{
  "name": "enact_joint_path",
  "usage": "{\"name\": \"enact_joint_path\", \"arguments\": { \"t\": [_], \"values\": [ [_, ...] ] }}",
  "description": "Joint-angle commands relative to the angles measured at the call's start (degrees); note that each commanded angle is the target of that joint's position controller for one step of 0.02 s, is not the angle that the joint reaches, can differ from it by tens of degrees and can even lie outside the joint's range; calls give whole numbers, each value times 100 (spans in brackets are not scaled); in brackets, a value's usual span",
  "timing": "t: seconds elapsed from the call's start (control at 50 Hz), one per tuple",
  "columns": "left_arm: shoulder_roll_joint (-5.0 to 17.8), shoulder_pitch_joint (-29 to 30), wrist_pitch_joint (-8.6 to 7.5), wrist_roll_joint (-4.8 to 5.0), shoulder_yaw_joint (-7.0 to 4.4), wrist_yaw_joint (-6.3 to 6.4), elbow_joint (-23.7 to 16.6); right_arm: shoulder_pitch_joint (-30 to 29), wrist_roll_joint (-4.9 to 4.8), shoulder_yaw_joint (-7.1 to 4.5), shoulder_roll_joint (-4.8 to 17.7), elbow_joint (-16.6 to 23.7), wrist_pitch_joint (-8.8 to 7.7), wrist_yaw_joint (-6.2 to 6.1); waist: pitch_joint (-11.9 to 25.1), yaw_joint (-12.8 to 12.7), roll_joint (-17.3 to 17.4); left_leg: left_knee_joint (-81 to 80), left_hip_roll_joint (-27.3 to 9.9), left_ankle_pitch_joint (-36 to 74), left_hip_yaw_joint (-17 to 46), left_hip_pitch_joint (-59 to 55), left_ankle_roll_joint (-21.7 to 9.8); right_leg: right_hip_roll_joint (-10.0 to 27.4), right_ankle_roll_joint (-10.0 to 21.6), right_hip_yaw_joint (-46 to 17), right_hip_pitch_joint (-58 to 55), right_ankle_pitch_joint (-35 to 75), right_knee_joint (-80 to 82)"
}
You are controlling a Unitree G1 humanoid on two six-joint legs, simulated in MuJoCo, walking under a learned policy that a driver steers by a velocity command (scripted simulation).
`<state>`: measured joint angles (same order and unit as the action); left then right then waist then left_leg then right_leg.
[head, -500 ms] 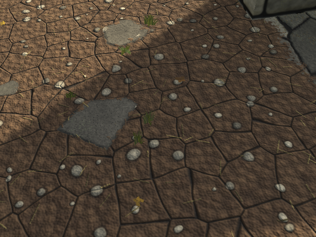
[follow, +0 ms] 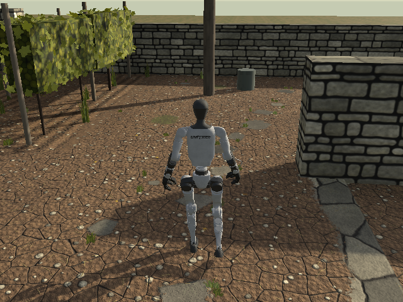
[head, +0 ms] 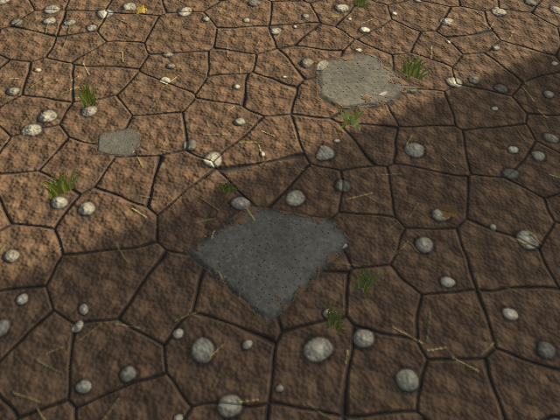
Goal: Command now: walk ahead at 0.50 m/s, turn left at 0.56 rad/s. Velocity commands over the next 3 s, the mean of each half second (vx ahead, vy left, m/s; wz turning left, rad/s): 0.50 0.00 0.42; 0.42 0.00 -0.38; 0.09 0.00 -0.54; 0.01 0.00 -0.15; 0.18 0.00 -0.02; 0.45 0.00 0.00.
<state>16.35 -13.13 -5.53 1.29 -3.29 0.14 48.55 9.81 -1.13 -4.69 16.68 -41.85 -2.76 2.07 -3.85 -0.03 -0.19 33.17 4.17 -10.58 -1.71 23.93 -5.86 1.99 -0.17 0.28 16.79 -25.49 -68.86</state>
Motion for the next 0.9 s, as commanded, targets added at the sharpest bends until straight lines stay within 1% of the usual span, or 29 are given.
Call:
{"name": "enact_joint_path", "arguments": {
  "t": [0.02,0.04,0.08,0.12,0.18,0.24,0.3,0.34,0.36,0.38,0.4,0.42,0.44,0.46,0.48,0.52,0.54,0.58,0.62,0.68,0.72,0.76,0.78,0.8,0.82,0.84,0.86,0.88,0.9],
  "values": [
    [775,376,-277,-119,-173,4,-631,420,63,-150,587,318,-118,-74,802,97,118,-1781,-1567,1014,2551,-2299,-1206,432,68,-565,2176,545,171],
    [768,294,-197,-149,-191,-5,-626,319,90,-137,576,385,-113,-94,733,-20,170,-1903,-1472,1243,2426,-1945,-1199,456,-1,-555,1914,643,372],
    [603,271,-74,-202,-165,-1,-653,355,51,-169,710,396,-126,-153,621,-102,144,-2031,-1375,1661,2108,-1456,-1212,437,-194,-419,1756,824,921],
    [455,652,-18,-218,-108,13,-794,505,35,-218,885,365,-115,-236,450,-12,183,-2092,-1202,1713,1798,-1125,-1111,334,-361,-316,1764,1428,1721],
    [299,1294,-38,-188,-31,-33,-965,703,3,-235,919,325,-56,-300,350,255,394,-2004,-860,1096,1503,-817,-784,47,-413,-260,1337,2688,3108],
    [395,1684,-83,-93,-47,-93,-1127,997,-25,-242,923,219,-13,-304,340,429,502,-1828,-965,583,1802,-933,-647,-134,-375,-335,1053,3097,3715],
    [631,1651,-159,-74,-130,-151,-1168,1082,-34,-231,843,188,29,-335,371,340,622,-1309,-1179,353,2332,-1463,-549,-149,-202,-521,959,2616,4064],
    [696,1105,-219,-99,-172,-182,-985,1018,24,-196,736,154,49,-344,489,88,798,-922,-1283,802,2295,-1737,-440,-115,30,-306,525,2440,4210],
    [830,617,-242,-160,-247,-163,-832,1044,52,-138,583,162,43,-327,757,-114,769,-342,-1035,1447,2094,-1737,-304,-132,224,-216,-173,2356,4305],
    [1062,-144,-260,-244,-305,-145,-736,1091,119,-28,343,232,34,-308,1460,-431,346,1075,-728,1103,1712,-1279,-106,578,605,-966,-1417,2225,4170],
    [1636,-828,-189,-279,-465,-160,-505,1986,-17,66,30,258,-42,-296,2156,-185,-1462,3159,158,-803,984,676,416,1719,1710,-3561,-3329,1275,4604],
    [1249,-961,-163,-57,-383,-235,-396,1948,-53,49,391,208,-92,-300,1997,-305,-1597,3879,47,-2263,1128,1748,472,1958,1908,-4952,-3534,-317,5316],
    [863,-567,-133,10,-262,-234,-509,1200,-60,-42,779,312,-118,-281,1133,-397,-918,4112,-326,-1788,1115,2148,424,1753,1640,-4299,-2871,-674,5401],
    [746,-253,-75,-67,-206,-224,-608,634,19,-29,778,431,-155,-288,738,-391,-430,3940,-515,-1369,894,2044,394,1470,1463,-3591,-2162,-180,5429],
    [673,-77,-30,-102,-167,-221,-630,324,125,-30,709,532,-209,-283,379,-305,-258,3545,-658,-1113,798,1970,403,1245,1441,-3116,-1563,501,5511],
    [559,-29,-16,-136,-106,-185,-641,365,187,-24,528,566,-261,-263,408,-83,-486,2813,-822,-806,743,1405,457,873,1355,-2566,-1072,1486,5634],
    [565,-85,-9,-101,-110,-162,-621,392,190,-2,429,577,-268,-254,476,-44,-573,2468,-815,-831,664,1268,517,799,1387,-2384,-996,1819,5663],
    [752,-211,14,-39,-172,-88,-576,136,198,68,273,674,-277,-248,482,-74,-580,1659,-733,-645,500,1071,661,734,1453,-2076,-764,2265,5730],
    [920,-318,57,-1,-235,-22,-539,-271,179,142,143,754,-299,-221,432,-190,-525,809,-627,58,449,695,756,617,1371,-1817,-468,2324,5750],
    [959,-627,147,31,-257,24,-461,-741,95,146,199,833,-344,-164,395,-368,-526,45,-412,946,466,182,859,559,1249,-1791,-282,2208,5663],
    [929,-820,203,57,-256,40,-418,-957,56,115,293,909,-377,-142,375,-402,-525,-293,-344,989,553,-23,847,602,1171,-1992,-393,1961,5476],
    [946,-852,248,54,-271,59,-427,-933,29,56,423,930,-420,-138,385,-280,-590,-581,-334,817,590,-393,760,653,1055,-2259,-476,1740,5221],
    [910,-803,264,53,-267,67,-450,-735,28,16,482,876,-437,-148,432,-123,-605,-769,-360,782,570,-774,669,590,959,-2302,-424,1690,5011],
    [792,-739,281,27,-236,74,-492,-384,83,-53,601,787,-444,-188,534,91,-604,-996,-437,771,561,-1345,537,342,781,-2213,-297,1971,4554],
    [556,-610,268,-35,-161,73,-612,211,200,-138,867,744,-450,-249,1041,409,-368,-911,-1055,977,1019,-2358,253,14,529,-1876,87,1999,3444],
    [173,-1046,222,-53,-52,99,-767,785,325,-255,1373,715,-370,-307,1871,412,935,-728,-2380,1934,2497,-4072,-444,-636,119,-1074,1498,428,1612],
    [387,-1363,206,-8,-57,121,-880,994,245,-242,1220,579,-261,-249,2152,288,1916,-1011,-3107,2096,3878,-4217,-967,-570,-36,-798,2368,-1282,508],
    [806,-1244,275,20,-188,142,-774,729,187,-122,784,636,-226,-234,1546,265,1171,-1030,-2878,2187,3376,-3619,-868,-270,-148,-933,2575,-992,-90],
    [883,-913,361,1,-236,147,-806,456,178,-44,537,679,-194,-225,1155,232,756,-1010,-2597,2713,2500,-3064,-697,-134,-234,-765,2564,-693,-258]
  ]
}}
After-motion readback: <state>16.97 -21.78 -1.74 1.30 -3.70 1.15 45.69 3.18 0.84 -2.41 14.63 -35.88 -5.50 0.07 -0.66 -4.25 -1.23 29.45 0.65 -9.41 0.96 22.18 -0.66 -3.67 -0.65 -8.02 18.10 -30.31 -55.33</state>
